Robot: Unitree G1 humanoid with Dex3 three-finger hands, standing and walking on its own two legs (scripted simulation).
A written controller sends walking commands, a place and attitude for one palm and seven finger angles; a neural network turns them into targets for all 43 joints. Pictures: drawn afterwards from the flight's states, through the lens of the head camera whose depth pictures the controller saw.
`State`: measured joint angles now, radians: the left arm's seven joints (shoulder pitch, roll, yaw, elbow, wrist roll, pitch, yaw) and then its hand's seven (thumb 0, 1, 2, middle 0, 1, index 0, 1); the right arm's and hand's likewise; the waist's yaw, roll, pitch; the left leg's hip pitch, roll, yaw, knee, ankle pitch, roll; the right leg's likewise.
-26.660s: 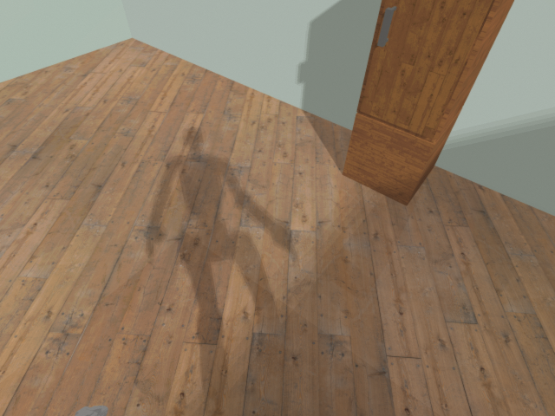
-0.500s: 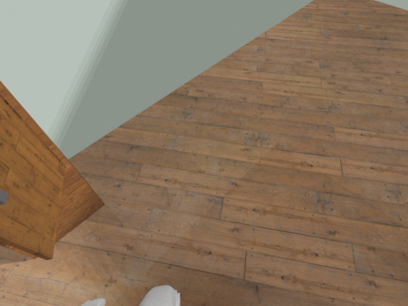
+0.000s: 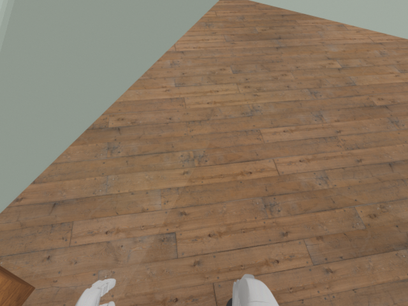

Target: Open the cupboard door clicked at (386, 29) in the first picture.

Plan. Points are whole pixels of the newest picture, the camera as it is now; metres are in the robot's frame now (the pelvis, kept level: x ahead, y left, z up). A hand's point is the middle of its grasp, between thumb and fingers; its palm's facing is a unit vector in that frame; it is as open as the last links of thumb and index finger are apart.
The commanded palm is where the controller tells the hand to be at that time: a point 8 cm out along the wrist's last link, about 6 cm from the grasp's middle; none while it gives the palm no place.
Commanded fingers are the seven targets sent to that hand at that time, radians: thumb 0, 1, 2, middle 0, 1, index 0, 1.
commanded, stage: walk to a spot facing it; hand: left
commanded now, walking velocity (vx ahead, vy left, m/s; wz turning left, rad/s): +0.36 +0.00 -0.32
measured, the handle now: out of the picture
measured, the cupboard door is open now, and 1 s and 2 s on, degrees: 57 57 57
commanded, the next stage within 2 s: turn to face it in 1.16 s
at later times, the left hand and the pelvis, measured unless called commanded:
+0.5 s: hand (153, 255) +0.25 +0.13 -0.17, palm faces -0.03 -0.98 -0.22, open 7.2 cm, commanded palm none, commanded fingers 0.00 0.90 0.90 -0.20 -0.30 -0.20 -0.30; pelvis +0.23 -0.06 +0.00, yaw -6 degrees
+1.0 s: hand (180, 146) +0.58 +0.09 -0.16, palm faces -0.22 -0.95 -0.24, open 7.3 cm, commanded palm none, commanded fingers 0.00 0.90 0.90 -0.20 -0.30 -0.20 -0.30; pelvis +0.46 -0.10 -0.01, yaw -13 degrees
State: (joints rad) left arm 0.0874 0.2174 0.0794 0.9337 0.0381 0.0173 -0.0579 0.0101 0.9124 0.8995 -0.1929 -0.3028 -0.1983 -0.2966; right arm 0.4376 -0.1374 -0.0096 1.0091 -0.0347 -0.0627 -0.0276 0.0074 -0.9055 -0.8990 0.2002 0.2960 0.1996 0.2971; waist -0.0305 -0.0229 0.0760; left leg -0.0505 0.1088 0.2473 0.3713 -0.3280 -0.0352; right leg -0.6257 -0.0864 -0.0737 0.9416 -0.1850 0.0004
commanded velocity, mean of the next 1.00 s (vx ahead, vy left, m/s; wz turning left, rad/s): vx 0.37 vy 0.00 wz -0.16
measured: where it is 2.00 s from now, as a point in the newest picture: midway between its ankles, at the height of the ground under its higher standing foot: (239, 196)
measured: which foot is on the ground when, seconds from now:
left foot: down 0.00-0.14, up 0.16-0.60, down 0.62-1.00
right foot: up 0.00-0.12, down 0.14-0.62, up 0.64-1.00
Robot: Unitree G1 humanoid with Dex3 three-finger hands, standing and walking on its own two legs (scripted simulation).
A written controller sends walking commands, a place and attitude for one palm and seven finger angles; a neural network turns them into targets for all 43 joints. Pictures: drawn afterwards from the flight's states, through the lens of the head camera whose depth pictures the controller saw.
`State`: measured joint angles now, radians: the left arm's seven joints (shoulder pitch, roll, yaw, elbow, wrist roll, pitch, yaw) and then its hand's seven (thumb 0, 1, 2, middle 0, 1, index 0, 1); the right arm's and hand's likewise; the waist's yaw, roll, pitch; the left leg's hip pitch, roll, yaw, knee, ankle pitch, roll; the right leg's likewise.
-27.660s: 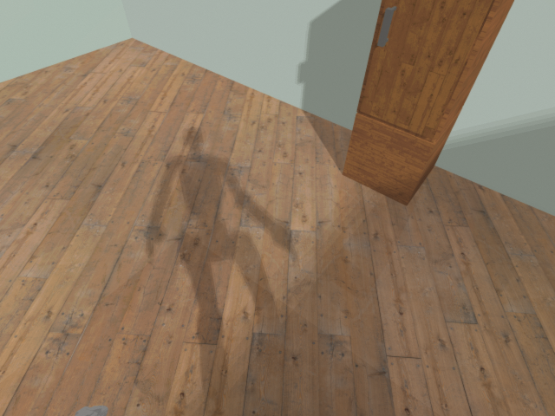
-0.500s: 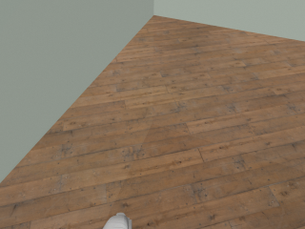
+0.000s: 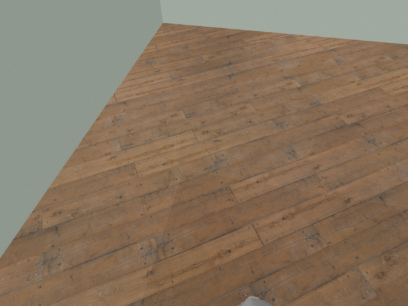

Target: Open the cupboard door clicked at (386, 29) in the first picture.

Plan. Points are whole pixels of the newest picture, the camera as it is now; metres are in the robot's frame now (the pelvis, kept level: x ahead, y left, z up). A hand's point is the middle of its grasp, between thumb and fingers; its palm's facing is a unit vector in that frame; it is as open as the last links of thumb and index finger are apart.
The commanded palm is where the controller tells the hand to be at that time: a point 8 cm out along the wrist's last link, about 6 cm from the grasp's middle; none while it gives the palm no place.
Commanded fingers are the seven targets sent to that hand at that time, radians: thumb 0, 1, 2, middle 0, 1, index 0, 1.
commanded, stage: walk to a spot facing it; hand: left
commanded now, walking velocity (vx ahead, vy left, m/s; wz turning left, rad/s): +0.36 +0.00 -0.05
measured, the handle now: out of the picture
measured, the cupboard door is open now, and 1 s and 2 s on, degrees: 57 57 57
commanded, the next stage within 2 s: turn to face it in 0.16 s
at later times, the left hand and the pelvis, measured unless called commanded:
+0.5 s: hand (144, 292) +0.18 +0.16 -0.21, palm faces +0.17 -0.97 -0.14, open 7.3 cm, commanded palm none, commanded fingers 0.00 0.90 0.90 -0.20 -0.30 -0.20 -0.30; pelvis +0.22 +0.00 -0.02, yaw +7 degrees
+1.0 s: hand (150, 240) +0.29 +0.15 -0.15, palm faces +0.43 -0.86 -0.27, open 7.4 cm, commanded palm none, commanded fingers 0.00 0.90 0.90 -0.20 -0.30 -0.20 -0.30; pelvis +0.29 -0.06 +0.00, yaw +26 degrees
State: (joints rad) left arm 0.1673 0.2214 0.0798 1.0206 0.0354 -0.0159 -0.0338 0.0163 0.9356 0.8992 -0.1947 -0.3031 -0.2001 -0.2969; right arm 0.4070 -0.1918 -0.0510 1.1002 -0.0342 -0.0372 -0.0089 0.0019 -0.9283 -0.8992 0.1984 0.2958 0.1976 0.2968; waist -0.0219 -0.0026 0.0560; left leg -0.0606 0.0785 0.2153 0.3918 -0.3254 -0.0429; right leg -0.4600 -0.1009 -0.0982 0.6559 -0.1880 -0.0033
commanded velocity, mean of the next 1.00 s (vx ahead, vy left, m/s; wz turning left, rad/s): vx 0.06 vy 0.00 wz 0.50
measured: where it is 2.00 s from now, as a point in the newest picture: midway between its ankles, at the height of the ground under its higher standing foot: (229, 279)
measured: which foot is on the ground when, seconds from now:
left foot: down 0.00-0.04, up 0.06-0.42, down 0.44-0.82, up 0.84-1.00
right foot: up 0.00-0.02, down 0.04-0.44, up 0.46-0.80, down 0.82-1.00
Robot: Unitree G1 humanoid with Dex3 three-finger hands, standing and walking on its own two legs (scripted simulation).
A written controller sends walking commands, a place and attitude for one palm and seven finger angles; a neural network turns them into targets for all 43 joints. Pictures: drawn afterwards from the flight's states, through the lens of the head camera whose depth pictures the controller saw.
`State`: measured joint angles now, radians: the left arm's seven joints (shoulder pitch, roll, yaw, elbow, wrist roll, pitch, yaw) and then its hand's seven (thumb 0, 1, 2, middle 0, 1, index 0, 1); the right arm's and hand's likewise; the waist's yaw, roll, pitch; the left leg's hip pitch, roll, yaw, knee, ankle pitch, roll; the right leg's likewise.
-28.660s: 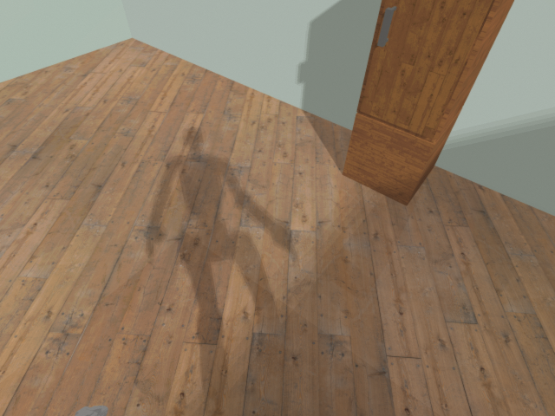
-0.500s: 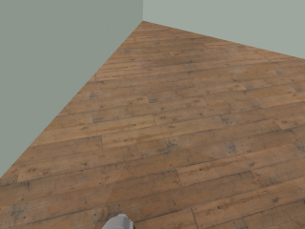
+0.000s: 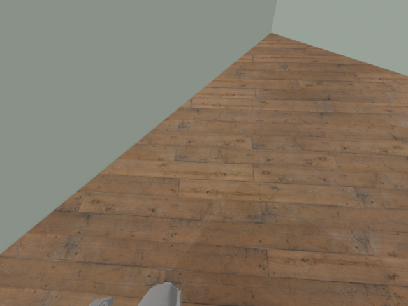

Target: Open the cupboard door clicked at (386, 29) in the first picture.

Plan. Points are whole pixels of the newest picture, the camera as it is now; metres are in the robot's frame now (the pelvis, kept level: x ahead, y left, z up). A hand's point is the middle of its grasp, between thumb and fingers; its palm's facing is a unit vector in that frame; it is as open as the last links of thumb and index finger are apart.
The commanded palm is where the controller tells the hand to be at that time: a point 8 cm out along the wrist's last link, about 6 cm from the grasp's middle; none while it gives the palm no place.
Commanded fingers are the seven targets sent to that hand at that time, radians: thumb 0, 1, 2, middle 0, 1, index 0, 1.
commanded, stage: turn to face it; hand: left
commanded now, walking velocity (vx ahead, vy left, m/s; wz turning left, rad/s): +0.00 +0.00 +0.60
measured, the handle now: out of the picture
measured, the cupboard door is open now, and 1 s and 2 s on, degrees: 57 57 57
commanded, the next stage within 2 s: none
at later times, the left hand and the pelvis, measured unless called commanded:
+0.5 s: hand out of the picture +0.05 +0.22 -0.16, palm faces +0.32 -0.90 -0.30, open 7.4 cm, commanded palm none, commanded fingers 0.00 0.90 0.90 -0.20 -0.30 -0.20 -0.30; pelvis +0.02 -0.02 -0.01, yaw +18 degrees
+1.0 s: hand out of the picture -0.07 +0.18 -0.19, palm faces +0.62 -0.74 -0.25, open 7.3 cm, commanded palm none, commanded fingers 0.00 0.90 0.90 -0.20 -0.30 -0.20 -0.30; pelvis +0.02 -0.03 -0.02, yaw +37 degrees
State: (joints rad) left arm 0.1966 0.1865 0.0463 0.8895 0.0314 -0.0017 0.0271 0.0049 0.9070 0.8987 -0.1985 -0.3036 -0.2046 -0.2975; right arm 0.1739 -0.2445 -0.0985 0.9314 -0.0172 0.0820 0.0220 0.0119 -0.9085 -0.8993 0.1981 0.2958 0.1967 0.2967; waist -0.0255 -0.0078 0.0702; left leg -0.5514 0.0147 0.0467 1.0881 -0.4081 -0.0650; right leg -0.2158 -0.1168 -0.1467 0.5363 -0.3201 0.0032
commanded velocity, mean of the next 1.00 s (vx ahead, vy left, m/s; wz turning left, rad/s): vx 0.00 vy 0.00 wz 0.60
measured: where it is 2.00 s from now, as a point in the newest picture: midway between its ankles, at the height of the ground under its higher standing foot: outside the picture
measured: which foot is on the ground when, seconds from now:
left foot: up 0.00-0.16, down 0.18-0.52, up 0.54-0.88, down 0.90-1.00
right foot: down 0.00-0.18, up 0.20-0.50, down 0.52-0.90, up 0.92-1.00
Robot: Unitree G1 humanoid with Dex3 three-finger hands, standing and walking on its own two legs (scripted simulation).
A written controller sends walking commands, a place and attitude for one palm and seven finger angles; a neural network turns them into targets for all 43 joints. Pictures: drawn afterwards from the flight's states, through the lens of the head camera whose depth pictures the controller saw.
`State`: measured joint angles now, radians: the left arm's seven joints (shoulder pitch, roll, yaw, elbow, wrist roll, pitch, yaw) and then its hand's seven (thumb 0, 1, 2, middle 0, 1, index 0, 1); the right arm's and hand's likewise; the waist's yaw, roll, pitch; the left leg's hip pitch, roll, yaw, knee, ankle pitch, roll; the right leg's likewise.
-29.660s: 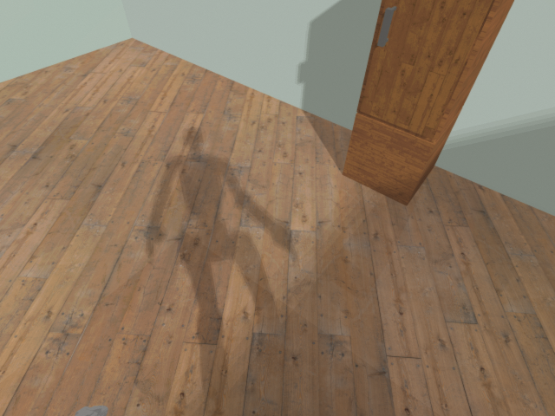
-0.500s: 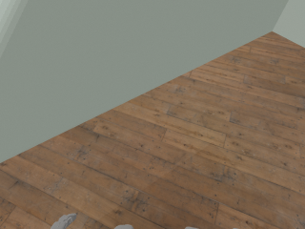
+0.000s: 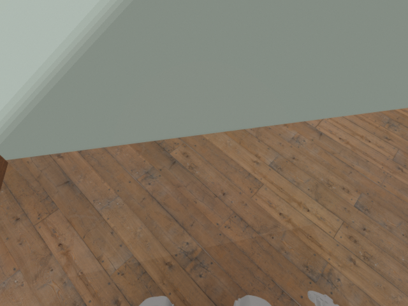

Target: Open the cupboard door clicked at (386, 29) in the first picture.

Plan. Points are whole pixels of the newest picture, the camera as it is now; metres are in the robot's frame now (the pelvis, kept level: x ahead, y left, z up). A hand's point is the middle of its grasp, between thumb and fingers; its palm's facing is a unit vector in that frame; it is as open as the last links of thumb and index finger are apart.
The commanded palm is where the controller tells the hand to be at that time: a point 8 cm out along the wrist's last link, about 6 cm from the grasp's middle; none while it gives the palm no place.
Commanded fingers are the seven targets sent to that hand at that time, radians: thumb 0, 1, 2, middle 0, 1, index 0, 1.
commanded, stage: turn to face it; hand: left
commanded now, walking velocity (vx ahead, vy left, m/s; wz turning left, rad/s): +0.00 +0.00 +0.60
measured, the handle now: out of the picture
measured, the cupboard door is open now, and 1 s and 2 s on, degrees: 57 57 57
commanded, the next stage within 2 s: take the last steps up to it in 1.90 s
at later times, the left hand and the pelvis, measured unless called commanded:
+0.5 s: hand out of the picture +0.03 +0.14 -0.14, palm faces +0.28 -0.93 -0.25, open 7.4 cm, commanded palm none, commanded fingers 0.00 0.90 0.90 -0.20 -0.30 -0.20 -0.30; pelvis +0.00 -0.06 +0.02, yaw +18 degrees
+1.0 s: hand out of the picture -0.03 +0.17 -0.14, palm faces +0.57 -0.77 -0.30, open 7.4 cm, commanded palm none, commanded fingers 0.00 0.90 0.90 -0.20 -0.30 -0.20 -0.30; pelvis +0.00 -0.07 +0.01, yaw +35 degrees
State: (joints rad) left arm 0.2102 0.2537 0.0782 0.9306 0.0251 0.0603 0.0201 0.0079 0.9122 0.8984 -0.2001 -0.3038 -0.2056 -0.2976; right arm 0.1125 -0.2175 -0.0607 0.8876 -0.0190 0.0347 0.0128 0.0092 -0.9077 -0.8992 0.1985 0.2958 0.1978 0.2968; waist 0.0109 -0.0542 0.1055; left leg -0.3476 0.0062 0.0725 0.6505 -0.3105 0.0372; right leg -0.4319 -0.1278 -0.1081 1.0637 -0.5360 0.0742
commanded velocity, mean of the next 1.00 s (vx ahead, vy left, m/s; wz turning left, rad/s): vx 0.00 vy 0.00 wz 0.60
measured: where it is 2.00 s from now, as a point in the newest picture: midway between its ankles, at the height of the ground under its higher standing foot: outside the picture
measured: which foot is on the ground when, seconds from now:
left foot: down 0.00-0.30, up 0.32-0.64, down 0.66-1.00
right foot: up 0.00-0.28, down 0.30-0.66, up 0.68-1.00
